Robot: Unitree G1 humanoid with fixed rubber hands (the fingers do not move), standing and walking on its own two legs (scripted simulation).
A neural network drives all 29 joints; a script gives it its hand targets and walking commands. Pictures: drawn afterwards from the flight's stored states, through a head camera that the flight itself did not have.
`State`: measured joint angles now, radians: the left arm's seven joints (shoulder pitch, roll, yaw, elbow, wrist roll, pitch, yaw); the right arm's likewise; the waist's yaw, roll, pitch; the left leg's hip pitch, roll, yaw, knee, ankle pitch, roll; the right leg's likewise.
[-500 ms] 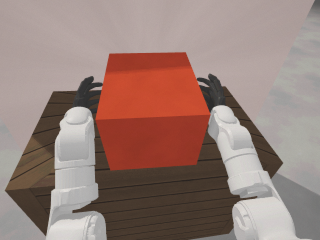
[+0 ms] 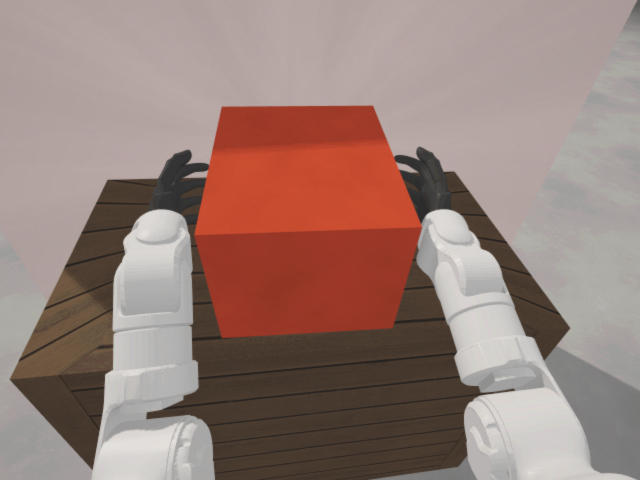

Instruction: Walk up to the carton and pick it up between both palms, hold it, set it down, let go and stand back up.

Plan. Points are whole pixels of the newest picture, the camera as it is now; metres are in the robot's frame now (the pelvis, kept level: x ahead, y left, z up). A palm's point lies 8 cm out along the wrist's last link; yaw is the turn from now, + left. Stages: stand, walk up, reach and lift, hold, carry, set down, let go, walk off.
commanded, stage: hold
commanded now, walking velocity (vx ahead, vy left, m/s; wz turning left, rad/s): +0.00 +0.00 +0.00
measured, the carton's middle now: (303, 212) +0.42 +0.01 +0.15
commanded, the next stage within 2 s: none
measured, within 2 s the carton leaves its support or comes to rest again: neither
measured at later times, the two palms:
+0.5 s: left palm (171, 221) +0.34 +0.16 +0.19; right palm (438, 214) +0.36 -0.15 +0.19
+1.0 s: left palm (171, 218) +0.34 +0.16 +0.20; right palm (438, 214) +0.36 -0.15 +0.19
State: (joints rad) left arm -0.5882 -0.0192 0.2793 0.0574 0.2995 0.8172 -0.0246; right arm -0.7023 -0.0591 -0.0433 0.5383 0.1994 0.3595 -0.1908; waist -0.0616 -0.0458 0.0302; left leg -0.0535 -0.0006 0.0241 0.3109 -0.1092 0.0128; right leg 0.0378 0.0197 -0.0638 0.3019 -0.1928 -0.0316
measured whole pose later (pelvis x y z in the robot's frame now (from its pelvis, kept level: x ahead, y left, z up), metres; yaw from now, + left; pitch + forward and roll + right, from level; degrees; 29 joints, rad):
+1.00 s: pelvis +0.00 +0.00 +0.00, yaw +0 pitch -9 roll +0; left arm -0.57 -0.02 0.29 0.04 0.30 0.81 -0.04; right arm -0.68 -0.05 -0.03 0.50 0.21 0.38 -0.21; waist -0.07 -0.04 0.02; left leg -0.04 0.00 0.02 0.31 -0.11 0.01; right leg 0.05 0.03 -0.06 0.30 -0.19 -0.04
